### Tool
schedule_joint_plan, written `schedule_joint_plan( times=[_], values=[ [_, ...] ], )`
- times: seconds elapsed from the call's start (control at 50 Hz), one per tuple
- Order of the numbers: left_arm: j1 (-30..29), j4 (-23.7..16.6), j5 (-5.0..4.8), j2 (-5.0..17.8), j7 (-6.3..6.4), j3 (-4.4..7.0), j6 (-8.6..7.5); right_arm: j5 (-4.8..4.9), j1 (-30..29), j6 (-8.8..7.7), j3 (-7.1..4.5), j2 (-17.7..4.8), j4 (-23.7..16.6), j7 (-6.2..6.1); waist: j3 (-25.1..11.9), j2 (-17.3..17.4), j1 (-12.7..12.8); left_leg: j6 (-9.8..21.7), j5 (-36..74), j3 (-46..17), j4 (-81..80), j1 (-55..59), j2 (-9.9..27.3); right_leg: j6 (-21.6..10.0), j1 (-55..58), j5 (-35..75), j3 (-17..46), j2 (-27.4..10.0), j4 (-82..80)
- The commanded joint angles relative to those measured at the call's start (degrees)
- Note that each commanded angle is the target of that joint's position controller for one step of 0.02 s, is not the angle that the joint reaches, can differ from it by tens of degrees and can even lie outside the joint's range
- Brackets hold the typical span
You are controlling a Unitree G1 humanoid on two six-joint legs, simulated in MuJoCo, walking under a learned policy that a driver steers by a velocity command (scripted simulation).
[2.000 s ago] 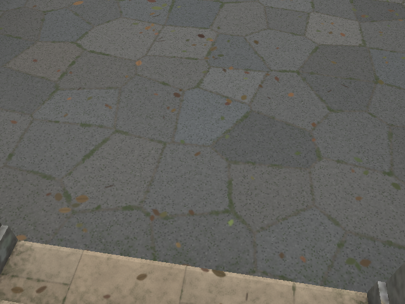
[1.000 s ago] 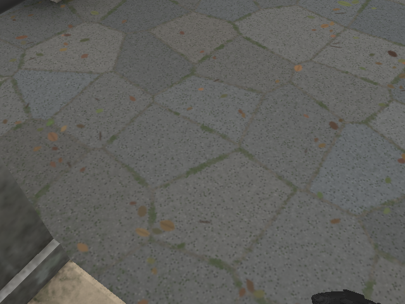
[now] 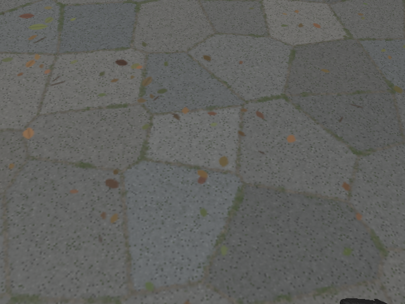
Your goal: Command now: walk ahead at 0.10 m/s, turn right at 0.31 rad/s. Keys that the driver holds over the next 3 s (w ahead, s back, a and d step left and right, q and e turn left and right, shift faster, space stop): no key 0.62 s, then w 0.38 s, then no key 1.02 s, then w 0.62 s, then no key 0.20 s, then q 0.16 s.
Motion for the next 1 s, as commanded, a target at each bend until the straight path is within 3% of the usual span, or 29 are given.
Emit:
schedule_joint_plan(
  times=[0.02, 0.08, 0.14, 0.18, 0.2, 0.22, 0.24, 0.26, 0.28, 0.36, 0.5, 0.62, 0.64, 0.66, 0.7, 0.72, 0.76, 0.8, 0.84, 0.86, 0.88, 0.9, 0.92, 0.96, 1.0],
  values=[
    [4.47, -1.63, 1.03, 2.95, -0.11, 1.13, 1.64, -0.80, -2.58, 0.39, -0.96, -5.25, -2.21, -0.20, -6.08, 10.62, 2.09, 7.79, -4.96, -15.49, -15.89, 8.99, 12.01, 0.99, -3.49, 5.20, -1.20, -5.91, -2.45],
    [3.76, -0.35, 0.82, -0.73, -0.79, -0.16, 0.68, -0.51, -1.82, 0.21, -1.27, -5.81, -0.94, -0.26, -7.65, 10.56, 1.46, 8.90, 3.83, -9.05, -15.48, 7.77, 9.92, 1.53, 4.83, 6.15, -5.96, -6.38, -16.81],
    [2.28, 0.30, 1.12, -0.15, -1.05, -0.63, 0.08, 0.67, 1.39, 0.30, -1.08, -6.28, 0.53, -0.92, -9.76, 10.43, 1.03, 9.60, 2.97, -9.85, -13.94, 10.78, 11.39, 1.44, 10.95, 11.62, -7.29, -6.06, -28.91],
    [2.14, 1.23, 1.80, 0.14, -1.47, -0.67, 0.22, 1.16, 2.06, 0.55, -0.48, -5.21, 0.90, -0.87, -8.97, 8.90, 1.89, 6.83, -3.37, -8.91, -12.65, 9.07, 9.79, -0.17, 16.70, 18.09, -8.19, -5.50, -37.47],
    [1.83, 1.08, 2.69, 1.27, -1.57, -0.71, 0.37, 0.96, 3.08, 0.48, -0.02, -4.03, 1.24, -0.66, -8.49, 6.82, 1.42, 4.09, -7.94, -8.15, -11.46, 7.56, 8.59, -1.43, 18.81, 20.34, -4.50, -8.39, -39.09],
    [0.48, 1.31, 2.36, 5.00, -1.45, 0.02, 0.69, 0.62, 5.49, 0.34, -0.24, -4.17, 1.16, -0.18, -6.70, 0.63, -2.24, 1.81, -12.68, -4.03, -10.09, 6.96, 4.15, -3.60, 16.31, 16.88, -1.54, -10.43, -39.54],
    [-0.48, 1.89, 1.97, 4.11, -2.02, -0.01, 0.86, 0.68, 4.74, 0.51, -0.58, -5.02, 1.39, -0.12, -4.83, -4.57, -2.50, 0.38, -11.40, -0.14, -8.71, 10.65, 1.78, -4.79, 9.88, 5.46, -0.72, -9.99, -42.33],
    [-1.38, 1.88, 1.96, 1.92, -2.24, -0.56, 0.53, 0.80, 4.03, 0.69, -0.81, -5.73, 1.84, -0.28, -2.88, -4.84, -2.06, -0.11, -9.34, 0.61, -7.28, 13.19, 1.47, -4.31, 6.91, 1.73, -0.73, -9.53, -44.49],
    [-2.09, 2.33, 2.10, 1.13, -2.30, -0.90, 0.02, 0.93, 4.59, 0.94, -0.72, -4.85, 2.56, -0.53, -1.85, -5.02, -2.40, 0.12, -7.44, 0.81, -6.74, 14.64, 1.60, -3.35, 5.82, 2.39, -1.05, -9.33, -45.28],
    [-0.93, 4.39, 1.64, 1.21, -2.13, -0.96, -1.58, 1.01, 6.40, 1.20, -0.79, -4.17, 4.82, -1.09, -0.17, -1.92, -2.00, 1.13, -1.47, 0.93, -6.21, 15.49, 1.91, -2.08, 8.29, 11.19, -2.47, -8.17, -43.30],
    [-0.24, 7.08, 1.28, 0.86, -2.02, -1.05, -1.28, 1.34, 6.65, 1.46, -1.00, -4.80, 7.53, -0.94, -0.85, 1.40, -1.36, 0.80, 3.93, 1.48, -5.20, 17.38, 2.18, -2.10, 12.34, 19.21, -3.97, -7.02, -40.96],
    [-0.47, 9.01, 1.28, 0.73, -1.98, -1.05, -1.08, 1.58, 6.82, 1.84, -0.91, -5.64, 9.47, -1.29, -1.03, 1.74, -1.31, 0.81, 5.51, 1.54, -4.32, 18.20, 2.39, -1.79, 14.14, 23.11, -5.09, -6.29, -39.95],
    [0.79, 9.92, 1.17, 0.64, -1.93, -0.95, -0.98, 1.62, 7.83, 1.96, -0.83, -5.33, 10.41, -1.33, -1.85, 1.46, -1.11, 0.92, -0.10, 2.48, -3.93, 18.25, 1.57, -2.14, 14.68, 17.66, -5.59, -5.85, -40.30],
    [1.27, 10.20, 0.42, 1.65, -1.61, -0.49, -0.88, 2.30, 8.16, 1.89, -0.99, -5.60, 10.65, -1.42, -1.03, 0.40, -1.36, 1.07, -10.31, 3.76, -3.00, 17.48, 0.27, -3.24, 13.87, 8.27, -5.57, -5.47, -40.69],
    [2.40, 10.01, -0.48, 2.21, -1.37, -0.31, -1.42, 3.15, 7.50, 1.27, -1.04, -5.83, 10.41, -1.64, 4.22, -0.63, -0.91, 1.94, -26.10, 3.55, -2.61, 12.12, -0.28, -5.90, 10.98, -7.68, -3.08, -6.88, -43.14],
    [3.05, 9.88, -0.85, 2.38, -1.30, -0.30, -2.32, 3.49, 6.74, 0.46, -0.86, -5.35, 10.05, -1.73, 6.95, -1.16, -0.55, 2.44, -27.77, 3.07, -1.50, 9.48, -0.18, -7.14, 10.27, -10.98, -0.92, -8.29, -44.58],
    [5.53, 10.24, -1.07, 3.72, -1.58, 0.06, -4.33, 3.55, 5.55, -1.63, -0.49, -3.74, 9.40, -1.31, 9.03, -4.80, 0.13, 2.86, -22.55, 4.01, 4.28, 4.61, -1.07, -9.95, 12.93, -10.44, 6.14, -12.68, -47.07],
    [6.53, 10.52, -1.02, 4.93, -2.09, 0.42, -5.61, 3.62, 5.56, -3.18, -0.45, -3.53, 8.92, -0.21, 8.06, -8.40, -0.35, 4.24, -15.12, 3.72, 8.68, 1.53, -1.19, -12.86, 17.22, -2.53, 13.75, -17.61, -47.35],
    [2.89, 9.07, -0.58, 3.91, -2.58, 0.06, -6.15, 3.33, 10.56, -3.83, -1.00, -5.27, 10.47, 0.71, 5.66, -5.49, -3.13, 6.46, -7.60, 1.98, 5.13, 8.83, -0.13, -11.02, 14.17, 7.88, 9.21, -15.52, -40.65],
    [-0.75, 7.39, -0.29, 2.11, -2.70, -0.40, -6.40, 3.41, 16.68, -4.01, -1.63, -6.85, 12.53, 1.09, 3.71, 0.03, -5.63, 7.98, -3.82, -1.63, 1.39, 17.96, 1.55, -7.55, 7.55, 12.22, 0.64, -9.53, -32.27],
    [-3.64, 5.52, 0.12, -0.94, -2.76, -1.21, -7.37, 3.63, 25.76, -4.06, -3.20, -11.05, 15.52, 1.36, 1.05, 13.91, -8.69, 12.61, -2.32, -17.30, -6.78, 32.58, 8.51, -2.57, -5.71, 18.57, -9.57, -1.82, -12.94],
    [-6.16, 4.34, 0.17, -0.03, -3.00, -1.04, -8.27, 2.30, 32.04, -3.98, -2.83, -11.47, 16.65, 1.91, -1.01, 21.76, -10.86, 18.69, 5.06, -38.34, -16.56, 40.99, 20.71, -1.40, -18.94, -2.37, -7.22, -0.30, 2.71],
    [-7.90, 3.97, -0.51, 1.67, -3.49, -0.59, -8.56, 1.41, 28.26, -4.16, -1.42, -8.83, 15.79, 2.00, 1.19, 13.80, -8.25, 18.01, 2.99, -38.75, -15.48, 40.47, 22.44, -3.13, -24.91, -3.63, -2.69, -4.20, 8.22],
    [-7.65, 4.63, -0.86, 0.13, -3.81, -0.97, -7.93, 1.40, 22.56, -3.94, -0.39, -7.36, 13.89, 1.91, 4.00, 5.54, -5.14, 14.86, 5.66, -27.22, -15.32, 36.05, 19.81, -4.88, -26.87, 5.24, -4.80, -9.18, 7.70],
    [-7.03, 5.11, -0.05, 0.29, -3.52, -0.44, -6.96, 1.47, 19.85, -3.36, 0.53, -5.81, 13.62, 1.69, 4.29, 5.55, -3.08, 11.39, 7.76, -18.41, -19.52, 28.36, 15.95, -4.45, -18.08, 13.07, -6.20, -11.48, -1.63]
  ],
)
Next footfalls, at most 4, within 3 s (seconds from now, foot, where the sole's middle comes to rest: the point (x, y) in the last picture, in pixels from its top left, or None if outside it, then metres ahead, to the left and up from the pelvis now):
0.20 right None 0.08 -0.14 -0.76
1.24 right None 0.43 -0.12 -0.76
1.56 left None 0.36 0.10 -0.76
2.72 right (243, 219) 0.79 -0.14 -0.76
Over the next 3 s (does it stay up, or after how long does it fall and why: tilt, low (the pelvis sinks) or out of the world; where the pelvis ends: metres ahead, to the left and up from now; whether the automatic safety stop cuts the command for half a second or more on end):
stays up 0.69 -0.05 0.02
